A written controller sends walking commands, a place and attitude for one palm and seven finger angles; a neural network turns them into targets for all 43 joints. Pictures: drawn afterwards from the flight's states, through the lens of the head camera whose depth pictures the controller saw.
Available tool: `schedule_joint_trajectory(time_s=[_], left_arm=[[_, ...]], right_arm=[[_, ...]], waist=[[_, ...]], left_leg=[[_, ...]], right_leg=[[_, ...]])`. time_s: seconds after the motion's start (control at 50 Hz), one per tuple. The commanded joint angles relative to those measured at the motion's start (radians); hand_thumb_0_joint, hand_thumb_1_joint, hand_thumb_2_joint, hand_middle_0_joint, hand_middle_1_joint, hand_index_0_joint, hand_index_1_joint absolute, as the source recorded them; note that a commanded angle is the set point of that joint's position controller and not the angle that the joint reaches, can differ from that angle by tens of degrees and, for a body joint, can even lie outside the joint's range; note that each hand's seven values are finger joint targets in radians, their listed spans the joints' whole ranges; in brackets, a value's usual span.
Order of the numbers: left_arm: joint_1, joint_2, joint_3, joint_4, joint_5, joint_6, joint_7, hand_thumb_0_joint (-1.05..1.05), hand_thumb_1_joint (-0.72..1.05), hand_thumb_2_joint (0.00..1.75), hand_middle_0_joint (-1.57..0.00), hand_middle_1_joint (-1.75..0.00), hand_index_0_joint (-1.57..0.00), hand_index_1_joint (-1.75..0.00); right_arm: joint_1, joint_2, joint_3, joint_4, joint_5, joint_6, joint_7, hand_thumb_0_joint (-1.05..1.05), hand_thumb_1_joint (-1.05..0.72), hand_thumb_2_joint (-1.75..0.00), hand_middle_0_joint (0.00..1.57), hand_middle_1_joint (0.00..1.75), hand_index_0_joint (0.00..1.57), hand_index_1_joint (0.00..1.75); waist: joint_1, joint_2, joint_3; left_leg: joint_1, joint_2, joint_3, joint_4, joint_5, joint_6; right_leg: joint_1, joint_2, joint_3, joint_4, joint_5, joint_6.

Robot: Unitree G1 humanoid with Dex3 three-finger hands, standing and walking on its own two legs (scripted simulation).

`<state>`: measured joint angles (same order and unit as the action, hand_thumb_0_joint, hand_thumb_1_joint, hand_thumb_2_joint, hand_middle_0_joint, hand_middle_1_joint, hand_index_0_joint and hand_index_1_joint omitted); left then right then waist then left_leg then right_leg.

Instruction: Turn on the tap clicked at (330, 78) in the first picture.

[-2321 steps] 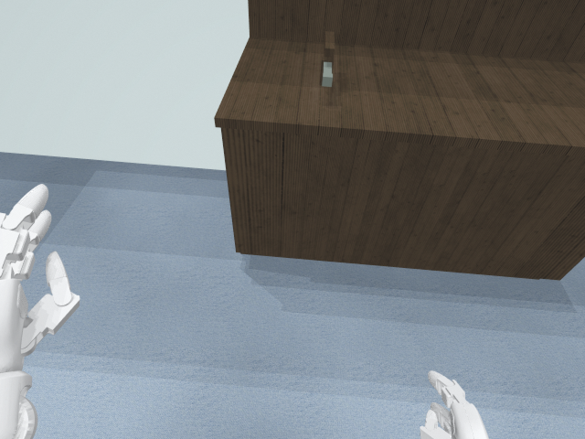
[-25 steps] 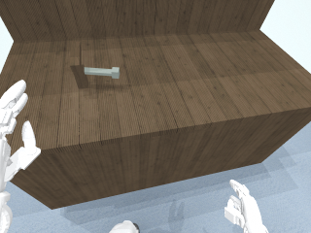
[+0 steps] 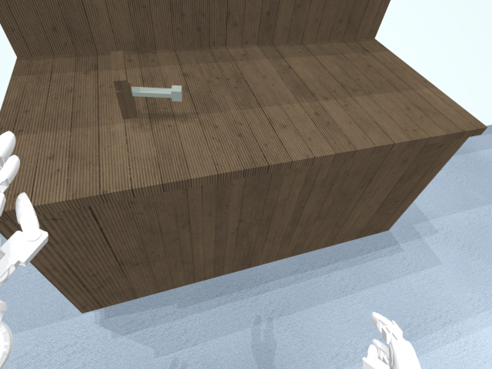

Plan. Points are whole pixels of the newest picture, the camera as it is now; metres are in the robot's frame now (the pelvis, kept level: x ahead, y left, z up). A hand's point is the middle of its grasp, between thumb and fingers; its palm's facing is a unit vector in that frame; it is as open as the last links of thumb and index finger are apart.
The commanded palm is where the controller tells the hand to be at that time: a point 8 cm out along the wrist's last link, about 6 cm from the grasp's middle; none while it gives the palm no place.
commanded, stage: stop stepping back and stand still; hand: left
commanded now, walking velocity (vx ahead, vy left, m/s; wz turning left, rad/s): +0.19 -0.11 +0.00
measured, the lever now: (176, 93) +0.72 +0.20 +0.04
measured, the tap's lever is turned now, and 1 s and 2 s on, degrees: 76 76 76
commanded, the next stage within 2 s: stand and check the lever's angle in 0.58 s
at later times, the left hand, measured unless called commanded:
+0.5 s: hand (4, 293) +0.16 +0.25 +0.18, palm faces +0.38 -0.87 -0.32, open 7.4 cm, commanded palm +0.11 +0.29 +0.19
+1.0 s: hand (33, 255) +0.20 +0.23 +0.19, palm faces +0.43 -0.81 -0.40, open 7.4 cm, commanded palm +0.14 +0.27 +0.19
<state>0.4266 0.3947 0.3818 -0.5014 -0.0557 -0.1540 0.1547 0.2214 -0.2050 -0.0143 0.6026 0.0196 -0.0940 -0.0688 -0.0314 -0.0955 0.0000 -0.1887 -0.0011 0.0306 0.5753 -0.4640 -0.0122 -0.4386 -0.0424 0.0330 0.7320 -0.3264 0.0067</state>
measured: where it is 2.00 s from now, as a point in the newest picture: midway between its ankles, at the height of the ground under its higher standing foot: outside the picture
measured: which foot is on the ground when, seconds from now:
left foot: down 0.00-1.00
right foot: down 0.00-0.40, up 0.42-0.66, down 0.68-1.00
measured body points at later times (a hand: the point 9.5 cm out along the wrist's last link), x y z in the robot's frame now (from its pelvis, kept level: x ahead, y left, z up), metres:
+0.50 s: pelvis -0.05 +0.01 +0.00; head -0.07 +0.04 +0.45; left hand +0.14 +0.29 +0.20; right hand +0.09 -0.23 -0.07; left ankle -0.04 +0.12 -0.72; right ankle -0.02 -0.08 -0.66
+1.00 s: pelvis -0.02 -0.02 +0.01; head -0.01 -0.01 +0.46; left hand +0.17 +0.27 +0.21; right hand +0.15 -0.25 -0.07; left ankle -0.01 +0.10 -0.72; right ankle +0.00 -0.12 -0.72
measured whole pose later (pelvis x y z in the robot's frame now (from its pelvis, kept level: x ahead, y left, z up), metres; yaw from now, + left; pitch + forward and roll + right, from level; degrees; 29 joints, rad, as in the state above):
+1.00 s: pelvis -0.02 -0.02 +0.01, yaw +2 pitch -2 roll -1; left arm 0.45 0.38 0.36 -0.49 -0.04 -0.16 0.15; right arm 0.21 -0.21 0.00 0.63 0.01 -0.13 -0.06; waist -0.02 0.01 0.03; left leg -0.25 0.02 -0.01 0.57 -0.29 0.00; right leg -0.22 0.03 -0.05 0.50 -0.23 -0.03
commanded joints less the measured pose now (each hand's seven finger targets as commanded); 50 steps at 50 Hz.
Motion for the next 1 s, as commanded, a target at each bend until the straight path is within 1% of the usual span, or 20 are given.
schedule_joint_trajectory(time_s=[0.0,0.04,0.12,0.16,0.18,0.26,0.34,0.36,0.38,0.4,0.44,0.6,0.62,0.68,0.74,0.78,0.82,0.88,0.92,0.98], left_arm=[[-0.059,0.175,0.081,-0.407,0.022,-0.112,0.016,0.0,0.9,0.9,-0.2,-0.3,-0.2,-0.3],[-0.036,0.125,0.057,-0.305,0.024,-0.109,0.004,0.0,0.9,0.9,-0.2,-0.3,-0.2,-0.3],[0.04,0.159,0.114,-0.133,0.012,-0.062,-0.001,0.0,0.9,0.9,-0.2,-0.3,-0.2,-0.3],[0.121,0.162,0.115,-0.046,0.007,-0.045,-0.018,0.0,0.9,0.9,-0.2,-0.3,-0.2,-0.3],[0.071,0.167,0.133,-0.101,-0.019,-0.05,-0.026,0.0,0.9,0.9,-0.2,-0.3,-0.2,-0.3],[-0.062,0.178,0.093,-0.263,-0.006,-0.064,-0.04,0.0,0.9,0.9,-0.2,-0.3,-0.2,-0.3],[-0.093,0.161,0.027,-0.344,0.003,-0.049,-0.002,0.0,0.9,0.9,-0.2,-0.3,-0.2,-0.3],[-0.096,0.158,0.025,-0.375,0.005,-0.049,0.004,0.0,0.9,0.9,-0.2,-0.3,-0.2,-0.3],[-0.128,0.152,0.031,-0.388,0.019,-0.059,0.022,0.0,0.9,0.9,-0.2,-0.3,-0.2,-0.3],[-0.194,0.181,0.048,-0.38,0.039,-0.067,0.033,0.0,0.9,0.9,-0.2,-0.3,-0.2,-0.3],[-0.122,0.18,0.076,-0.25,0.037,-0.042,0.022,0.0,0.9,0.9,-0.2,-0.3,-0.2,-0.3],[-0.014,0.075,0.017,-0.051,0.012,-0.013,-0.003,0.0,0.9,0.9,-0.2,-0.3,-0.2,-0.3],[-0.017,0.072,0.008,-0.051,0.016,-0.019,-0.006,0.0,0.9,0.9,-0.2,-0.3,-0.2,-0.3],[-0.113,0.149,0.032,-0.168,0.009,-0.04,-0.014,0.0,0.9,0.9,-0.2,-0.3,-0.2,-0.3],[-0.13,0.173,0.065,-0.26,0.005,-0.056,-0.001,0.0,0.9,0.9,-0.2,-0.3,-0.2,-0.3],[-0.094,0.16,0.07,-0.327,0.006,-0.067,0.01,0.0,0.9,0.9,-0.2,-0.3,-0.2,-0.3],[-0.059,0.141,0.07,-0.342,0.007,-0.084,0.029,0.0,0.9,0.9,-0.2,-0.3,-0.2,-0.3],[-0.03,0.143,0.08,-0.233,0.013,-0.072,0.03,0.0,0.9,0.9,-0.2,-0.3,-0.2,-0.3],[-0.025,0.125,0.075,-0.164,0.022,-0.068,0.022,0.0,0.9,0.9,-0.2,-0.3,-0.2,-0.3],[0.018,0.102,0.044,-0.103,0.004,-0.064,0.002,0.0,0.9,0.9,-0.2,-0.3,-0.2,-0.3]], right_arm=[[-0.052,-0.103,-0.047,-0.148,-0.013,-0.092,-0.001,0.0,-0.9,-0.9,0.2,0.3,0.2,0.3],[-0.066,-0.138,-0.05,-0.109,-0.001,-0.099,0.032,0.0,-0.9,-0.9,0.2,0.3,0.2,0.3],[-0.087,-0.147,-0.047,-0.121,0.003,-0.05,0.021,0.0,-0.9,-0.9,0.2,0.3,0.2,0.3],[-0.071,-0.127,-0.066,-0.145,0.021,-0.027,0.029,0.0,-0.9,-0.9,0.2,0.3,0.2,0.3],[-0.095,-0.116,-0.066,-0.161,0.024,-0.019,0.027,0.0,-0.9,-0.9,0.2,0.3,0.2,0.3],[-0.087,-0.101,-0.037,-0.124,0.011,-0.013,0.036,0.0,-0.9,-0.9,0.2,0.3,0.2,0.3],[-0.068,-0.111,-0.003,-0.11,-0.01,-0.07,-0.009,0.0,-0.9,-0.9,0.2,0.3,0.2,0.3],[-0.069,-0.148,-0.013,-0.13,-0.019,-0.084,-0.022,0.0,-0.9,-0.9,0.2,0.3,0.2,0.3],[-0.061,-0.161,-0.005,-0.123,-0.024,-0.095,-0.017,0.0,-0.9,-0.9,0.2,0.3,0.2,0.3],[-0.07,-0.126,-0.006,-0.127,-0.015,-0.109,-0.01,0.0,-0.9,-0.9,0.2,0.3,0.2,0.3],[-0.021,-0.117,-0.019,-0.094,-0.009,-0.102,0.009,0.0,-0.9,-0.9,0.2,0.3,0.2,0.3],[-0.069,-0.133,-0.012,-0.117,-0.003,-0.074,0.002,0.0,-0.9,-0.9,0.2,0.3,0.2,0.3],[-0.067,-0.131,-0.015,-0.116,-0.004,-0.069,0.003,0.0,-0.9,-0.9,0.2,0.3,0.2,0.3],[-0.102,-0.093,-0.019,-0.124,0.003,-0.063,0.011,0.0,-0.9,-0.9,0.2,0.3,0.2,0.3],[-0.099,-0.108,-0.033,-0.104,0.003,-0.079,0.01,0.0,-0.9,-0.9,0.2,0.3,0.2,0.3],[-0.111,-0.096,-0.014,-0.097,-0.01,-0.073,-0.004,0.0,-0.9,-0.9,0.2,0.3,0.2,0.3],[-0.126,-0.129,-0.021,-0.127,-0.017,-0.078,-0.011,0.0,-0.9,-0.9,0.2,0.3,0.2,0.3],[-0.106,-0.104,-0.018,-0.113,-0.007,-0.096,-0.012,0.0,-0.9,-0.9,0.2,0.3,0.2,0.3],[-0.106,-0.117,-0.026,-0.105,0.0,-0.085,-0.003,0.0,-0.9,-0.9,0.2,0.3,0.2,0.3],[-0.096,-0.114,-0.042,-0.121,0.006,-0.072,0.011,0.0,-0.9,-0.9,0.2,0.3,0.2,0.3]], waist=[[-0.034,0.434,-0.071],[-0.017,0.251,0.036],[0.031,0.165,-0.082],[0.01,-0.149,-0.107],[0.011,-0.192,-0.068],[-0.015,0.023,-0.027],[-0.007,0.157,-0.064],[-0.005,0.356,-0.056],[-0.002,0.632,-0.036],[0.001,0.519,0.021],[-0.005,0.253,0.005],[0.025,0.226,0.012],[0.03,0.134,-0.006],[0.029,-0.17,-0.056],[0.017,-0.069,-0.067],[-0.006,0.171,-0.081],[0.027,0.504,-0.057],[0.033,0.324,-0.035],[0.041,0.169,-0.066],[0.013,-0.083,-0.071]], left_leg=[[0.208,0.249,-0.283,-0.186,0.848,0.132],[0.024,0.29,-0.271,-0.226,0.65,0.149],[-0.17,0.169,-0.107,0.115,0.299,0.115],[-0.387,-0.017,0.014,0.561,-0.083,0.06],[-0.419,-0.005,-0.035,0.737,-0.092,0.039],[-0.151,0.101,-0.061,0.556,0.042,0.052],[0.082,0.023,0.035,0.019,-0.007,0.078],[0.07,0.082,-0.121,-0.193,-0.154,0.107],[0.011,0.296,-0.498,-0.424,-0.41,0.173],[-0.136,0.363,-0.56,-0.471,-0.334,0.231],[-0.072,0.3,-0.416,-0.35,-0.047,0.208],[-0.24,0.183,-0.164,-0.236,-0.13,0.111],[-0.268,0.139,-0.11,-0.118,-0.079,0.098],[-0.367,0.012,-0.01,0.407,0.015,0.038],[-0.149,0.075,-0.076,0.227,0.032,0.055],[0.034,0.061,-0.058,-0.087,0.174,0.053],[0.06,0.232,-0.353,-0.323,0.224,0.101],[0.015,0.218,-0.286,-0.262,0.393,0.131],[-0.044,0.155,-0.167,-0.107,0.483,0.092],[-0.138,0.024,-0.06,0.05,0.183,0.028]], right_leg=[[-0.19,0.052,-0.109,0.205,-0.217,-0.017],[-0.106,0.006,-0.056,0.11,-0.109,-0.029],[0.382,0.06,-0.117,-0.288,0.135,-0.041],[0.44,-0.2,0.298,-0.401,0.089,-0.166],[0.295,-0.281,0.428,-0.483,-0.034,-0.218],[-0.14,-0.225,0.222,-0.487,-0.29,-0.208],[-0.186,-0.112,0.064,-0.328,-0.391,-0.138],[-0.178,-0.03,0.011,-0.109,-0.387,-0.109],[-0.234,0.133,-0.115,0.283,-0.296,-0.043],[-0.218,0.104,0.005,0.459,-0.173,-0.041],[-0.228,0.051,-0.001,0.478,-0.09,-0.019],[0.297,0.086,-0.138,-0.279,0.011,-0.015],[0.364,0.066,-0.105,-0.336,0.058,-0.026],[0.352,-0.284,0.351,-0.512,0.151,-0.194],[0.16,-0.261,0.251,-0.456,0.016,-0.2],[0.094,-0.152,0.093,-0.278,0.007,-0.128],[0.027,0.045,-0.063,-0.032,-0.049,-0.027],[0.105,0.037,-0.05,-0.164,-0.085,-0.003],[0.292,0.027,-0.024,-0.376,0.208,-0.01],[0.299,-0.167,0.208,-0.452,0.263,-0.097]])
